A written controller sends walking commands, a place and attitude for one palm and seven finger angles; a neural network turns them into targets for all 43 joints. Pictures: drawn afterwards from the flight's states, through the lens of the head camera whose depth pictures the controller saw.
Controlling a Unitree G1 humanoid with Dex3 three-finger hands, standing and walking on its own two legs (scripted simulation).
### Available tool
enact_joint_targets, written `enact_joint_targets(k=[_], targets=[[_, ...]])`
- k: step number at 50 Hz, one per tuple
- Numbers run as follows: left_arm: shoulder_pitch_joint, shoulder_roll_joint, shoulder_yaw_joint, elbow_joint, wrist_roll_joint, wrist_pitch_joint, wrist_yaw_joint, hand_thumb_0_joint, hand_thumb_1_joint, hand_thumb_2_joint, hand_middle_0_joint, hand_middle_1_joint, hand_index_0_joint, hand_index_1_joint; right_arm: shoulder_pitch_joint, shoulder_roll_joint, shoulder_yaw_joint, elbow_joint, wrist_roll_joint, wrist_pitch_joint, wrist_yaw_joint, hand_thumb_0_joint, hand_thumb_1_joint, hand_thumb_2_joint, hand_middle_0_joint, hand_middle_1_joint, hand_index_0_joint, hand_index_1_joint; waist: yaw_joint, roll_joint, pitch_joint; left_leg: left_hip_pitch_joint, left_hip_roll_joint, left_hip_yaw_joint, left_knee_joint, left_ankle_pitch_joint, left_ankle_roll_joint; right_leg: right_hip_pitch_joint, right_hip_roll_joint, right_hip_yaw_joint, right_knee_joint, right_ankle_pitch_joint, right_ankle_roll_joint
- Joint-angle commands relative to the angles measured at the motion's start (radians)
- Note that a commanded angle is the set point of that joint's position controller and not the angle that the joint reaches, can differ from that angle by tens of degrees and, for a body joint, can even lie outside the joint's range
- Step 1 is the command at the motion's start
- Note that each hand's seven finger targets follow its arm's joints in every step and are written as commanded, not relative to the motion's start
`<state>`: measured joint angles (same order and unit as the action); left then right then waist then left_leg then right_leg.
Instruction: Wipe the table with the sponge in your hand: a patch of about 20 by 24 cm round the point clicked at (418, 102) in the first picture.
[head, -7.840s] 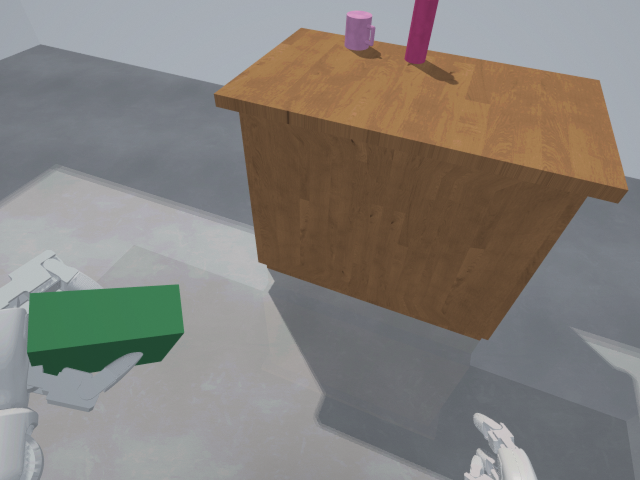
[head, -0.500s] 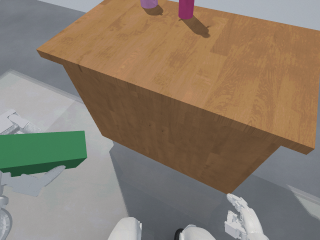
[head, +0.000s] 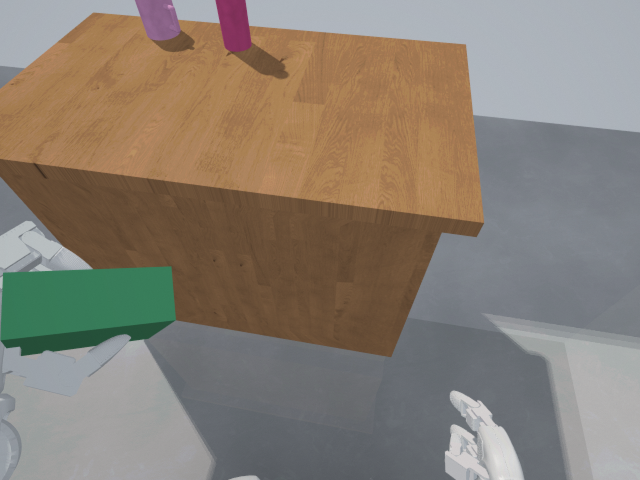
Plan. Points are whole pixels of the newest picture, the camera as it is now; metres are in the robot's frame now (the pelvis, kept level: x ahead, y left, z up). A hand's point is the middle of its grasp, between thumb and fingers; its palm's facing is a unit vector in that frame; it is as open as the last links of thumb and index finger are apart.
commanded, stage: turn to face it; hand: left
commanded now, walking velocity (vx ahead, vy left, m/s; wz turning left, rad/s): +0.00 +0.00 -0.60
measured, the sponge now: (114, 310) +0.23 +0.22 +0.15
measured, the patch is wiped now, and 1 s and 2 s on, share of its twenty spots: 0.00 0.00 0.00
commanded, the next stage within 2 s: take the last steps up to it in 0.70 s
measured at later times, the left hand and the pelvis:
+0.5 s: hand (172, 301) +0.23 +0.16 +0.18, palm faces +0.14 -0.90 -0.42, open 9.2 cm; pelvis -0.05 -0.01 +0.01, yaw -18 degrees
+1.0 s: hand (255, 359) +0.19 +0.08 +0.18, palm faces -0.04 -0.89 -0.45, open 9.2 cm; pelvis -0.10 -0.04 +0.01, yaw -26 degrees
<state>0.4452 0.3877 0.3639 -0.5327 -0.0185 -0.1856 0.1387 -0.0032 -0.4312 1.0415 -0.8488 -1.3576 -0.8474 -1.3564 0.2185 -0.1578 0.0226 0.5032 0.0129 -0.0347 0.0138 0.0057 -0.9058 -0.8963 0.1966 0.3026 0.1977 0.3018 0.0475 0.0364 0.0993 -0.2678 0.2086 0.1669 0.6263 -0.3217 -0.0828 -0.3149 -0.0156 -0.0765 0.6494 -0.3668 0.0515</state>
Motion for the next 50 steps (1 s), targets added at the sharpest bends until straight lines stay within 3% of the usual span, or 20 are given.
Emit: enact_joint_targets(k=[1, 2, 3, 6, 12, 15, 16, 17, 18, 19, 22, 28, 30, 32, 33, 34, 38, 46, 47, 50], targets=[[-0.089, 0.225, 0.162, -0.217, -0.003, -0.086, 0.028, 0.000, 0.100, 1.300, -1.200, -1.600, -1.200, -1.600, -0.046, -0.146, -0.068, -0.126, 0.011, -0.052, -0.005, 0.000, -0.900, -0.900, 0.200, 0.300, 0.200, 0.300, -0.035, -0.136, -0.210, -0.156, -0.032, 0.014, 0.274, 0.047, 0.010, 0.307, -0.188, 0.269, -0.212, 0.684, -0.139], [-0.020, 0.231, 0.196, -0.163, -0.027, -0.072, 0.031, 0.000, 0.100, 1.300, -1.200, -1.600, -1.200, -1.600, -0.076, -0.145, -0.071, -0.142, 0.016, -0.037, -0.009, 0.000, -0.900, -0.900, 0.200, 0.300, 0.200, 0.300, -0.009, -0.330, -0.248, -0.290, -0.122, -0.066, 0.453, -0.287, -0.008, 0.308, -0.292, 0.493, -0.243, 0.823, -0.212], [0.049, 0.242, 0.212, -0.177, -0.039, -0.059, 0.032, 0.000, 0.100, 1.300, -1.200, -1.600, -1.200, -1.600, -0.092, -0.154, -0.079, -0.133, 0.016, -0.014, -0.008, 0.000, -0.900, -0.900, 0.200, 0.300, 0.200, 0.300, -0.006, -0.281, -0.262, -0.299, -0.108, -0.160, 0.540, -0.287, -0.004, 0.284, -0.307, 0.527, -0.257, 0.739, -0.221], [0.088, 0.215, 0.220, -0.295, -0.050, -0.081, 0.035, 0.000, 0.100, 1.300, -1.200, -1.600, -1.200, -1.600, -0.141, -0.114, -0.042, -0.113, -0.002, 0.034, -0.006, 0.000, -0.900, -0.900, 0.200, 0.300, 0.200, 0.300, -0.031, -0.123, -0.282, -0.323, -0.099, -0.183, 0.536, -0.173, -0.011, 0.314, -0.259, 0.387, -0.214, 0.682, -0.239], [0.113, 0.191, 0.212, -0.248, -0.041, -0.064, 0.036, 0.000, 0.100, 1.300, -1.200, -1.600, -1.200, -1.600, -0.135, -0.138, -0.055, -0.105, -0.005, 0.059, -0.017, 0.000, -0.900, -0.900, 0.200, 0.300, 0.200, 0.300, -0.019, -0.178, -0.252, -0.092, -0.155, -0.120, 0.133, -0.117, 0.007, 0.107, -0.189, 0.413, -0.280, 0.335, -0.227], [0.064, 0.177, 0.174, -0.250, -0.034, -0.057, 0.031, 0.000, 0.100, 1.300, -1.200, -1.600, -1.200, -1.600, -0.095, -0.159, -0.063, -0.108, 0.004, 0.055, -0.023, 0.000, -0.900, -0.900, 0.200, 0.300, 0.200, 0.300, -0.045, -0.144, -0.244, 0.117, -0.142, -0.121, -0.155, 0.005, 0.034, -0.017, -0.139, 0.404, -0.236, 0.175, -0.157], [0.039, 0.180, 0.171, -0.259, -0.032, -0.066, 0.028, 0.000, 0.100, 1.300, -1.200, -1.600, -1.200, -1.600, -0.089, -0.176, -0.073, -0.110, 0.000, 0.048, -0.033, 0.000, -0.900, -0.900, 0.200, 0.300, 0.200, 0.300, -0.047, -0.065, -0.225, 0.166, -0.069, -0.181, -0.246, 0.008, 0.073, -0.089, -0.077, 0.373, -0.147, 0.119, -0.118], [0.025, 0.181, 0.174, -0.264, -0.026, -0.074, 0.023, 0.000, 0.100, 1.300, -1.200, -1.600, -1.200, -1.600, -0.101, -0.203, -0.086, -0.124, -0.002, 0.040, -0.042, 0.000, -0.900, -0.900, 0.200, 0.300, 0.200, 0.300, -0.037, 0.115, -0.191, 0.201, 0.096, -0.337, -0.286, 0.133, 0.148, -0.214, 0.030, 0.279, 0.020, 0.002, -0.061], [-0.007, 0.210, 0.184, -0.277, -0.019, -0.084, 0.021, 0.000, 0.100, 1.300, -1.200, -1.600, -1.200, -1.600, -0.104, -0.183, -0.083, -0.131, 0.000, 0.032, -0.049, 0.000, -0.900, -0.900, 0.200, 0.300, 0.200, 0.300, -0.026, 0.254, -0.203, 0.142, 0.235, -0.422, -0.352, 0.168, 0.220, -0.230, 0.068, 0.149, 0.315, -0.178, -0.028], [-0.011, 0.201, 0.173, -0.270, -0.015, -0.091, 0.021, 0.000, 0.100, 1.300, -1.200, -1.600, -1.200, -1.600, -0.105, -0.164, -0.076, -0.131, -0.015, 0.015, -0.053, 0.000, -0.900, -0.900, 0.200, 0.300, 0.200, 0.300, -0.036, 0.267, -0.172, 0.052, 0.271, -0.468, -0.359, 0.206, 0.258, -0.231, 0.033, 0.136, 0.492, -0.166, -0.017], [-0.027, 0.125, 0.073, -0.273, -0.011, -0.081, 0.011, 0.000, 0.100, 1.300, -1.200, -1.600, -1.200, -1.600, -0.079, -0.181, -0.088, -0.109, 0.008, -0.016, -0.028, 0.000, -0.900, -0.900, 0.200, 0.300, 0.200, 0.300, -0.035, 0.217, -0.122, 0.059, 0.153, -0.170, -0.257, 0.391, 0.196, -0.215, -0.008, 0.065, 0.386, -0.089, -0.006], [-0.046, 0.179, 0.123, -0.249, -0.010, -0.084, 0.028, 0.000, 0.100, 1.300, -1.200, -1.600, -1.200, -1.600, -0.038, -0.186, -0.085, -0.096, -0.001, -0.082, -0.025, 0.000, -0.900, -0.900, 0.200, 0.300, 0.200, 0.300, -0.049, 0.253, -0.160, 0.058, 0.121, -0.081, -0.160, 0.381, 0.123, 0.022, 0.043, -0.060, -0.034, -0.009, -0.002], [-0.046, 0.180, 0.139, -0.218, -0.011, -0.093, 0.027, 0.000, 0.100, 1.300, -1.200, -1.600, -1.200, -1.600, -0.035, -0.175, -0.081, -0.090, 0.001, -0.089, -0.021, 0.000, -0.900, -0.900, 0.200, 0.300, 0.200, 0.300, -0.043, 0.194, -0.187, 0.005, 0.090, -0.066, -0.044, 0.310, 0.089, 0.159, 0.020, -0.036, -0.198, 0.140, -0.022], [-0.019, 0.239, 0.191, -0.173, -0.010, -0.104, 0.034, 0.000, 0.100, 1.300, -1.200, -1.600, -1.200, -1.600, -0.044, -0.121, -0.062, -0.100, 0.002, -0.082, -0.022, 0.000, -0.900, -0.900, 0.200, 0.300, 0.200, 0.300, -0.048, -0.186, -0.226, -0.216, -0.091, -0.011, 0.260, -0.134, 0.016, 0.295, -0.233, 0.322, -0.230, 0.754, -0.161], [0.034, 0.217, 0.195, -0.119, -0.034, -0.078, 0.033, 0.000, 0.100, 1.300, -1.200, -1.600, -1.200, -1.600, -0.073, -0.137, -0.076, -0.108, 0.015, -0.076, -0.024, 0.000, -0.900, -0.900, 0.200, 0.300, 0.200, 0.300, -0.023, -0.343, -0.266, -0.261, -0.139, -0.096, 0.432, -0.289, 0.014, 0.247, -0.302, 0.467, -0.274, 0.743, -0.199], [0.057, 0.227, 0.201, -0.157, -0.037, -0.073, 0.033, 0.000, 0.100, 1.300, -1.200, -1.600, -1.200, -1.600, -0.087, -0.131, -0.072, -0.099, 0.009, -0.063, -0.028, 0.000, -0.900, -0.900, 0.200, 0.300, 0.200, 0.300, -0.034, -0.294, -0.250, -0.284, -0.122, -0.176, 0.513, -0.230, 0.019, 0.248, -0.304, 0.453, -0.272, 0.712, -0.216], [0.087, 0.207, 0.211, -0.217, -0.035, -0.093, 0.037, 0.000, 0.100, 1.300, -1.200, -1.600, -1.200, -1.600, -0.130, -0.110, -0.047, -0.071, 0.000, -0.019, -0.039, 0.000, -0.900, -0.900, 0.200, 0.300, 0.200, 0.300, -0.052, -0.152, -0.277, -0.229, -0.116, -0.165, 0.399, -0.142, 0.012, 0.246, -0.243, 0.274, -0.247, 0.679, -0.219], [0.070, 0.179, 0.139, -0.199, -0.011, -0.082, 0.048, 0.000, 0.100, 1.300, -1.200, -1.600, -1.200, -1.600, -0.069, -0.161, -0.071, -0.052, -0.011, -0.036, -0.069, 0.000, -0.900, -0.900, 0.200, 0.300, 0.200, 0.300, -0.061, -0.094, -0.247, 0.069, -0.183, -0.099, -0.183, -0.048, 0.089, 0.102, -0.191, 0.303, -0.358, -0.079, -0.168], [0.049, 0.173, 0.125, -0.211, -0.007, -0.087, 0.045, 0.000, 0.100, 1.300, -1.200, -1.600, -1.200, -1.600, -0.063, -0.174, -0.080, -0.059, -0.013, -0.038, -0.074, 0.000, -0.900, -0.900, 0.200, 0.300, 0.200, 0.300, -0.066, -0.032, -0.214, 0.092, -0.146, -0.137, -0.268, -0.095, 0.113, 0.066, -0.151, 0.283, -0.313, -0.150, -0.141], [-0.001, 0.174, 0.125, -0.196, 0.006, -0.107, 0.040, 0.000, 0.100, 1.300, -1.200, -1.600, -1.200, -1.600, -0.094, -0.175, -0.068, -0.061, -0.016, -0.049, -0.085, 0.000, -0.900, -0.900, 0.200, 0.300, 0.200, 0.300, -0.061, 0.283, -0.086, -0.063, 0.117, -0.504, -0.473, -0.381, 0.267, -0.057, 0.030, 0.040, 0.118, -0.132, -0.060]])
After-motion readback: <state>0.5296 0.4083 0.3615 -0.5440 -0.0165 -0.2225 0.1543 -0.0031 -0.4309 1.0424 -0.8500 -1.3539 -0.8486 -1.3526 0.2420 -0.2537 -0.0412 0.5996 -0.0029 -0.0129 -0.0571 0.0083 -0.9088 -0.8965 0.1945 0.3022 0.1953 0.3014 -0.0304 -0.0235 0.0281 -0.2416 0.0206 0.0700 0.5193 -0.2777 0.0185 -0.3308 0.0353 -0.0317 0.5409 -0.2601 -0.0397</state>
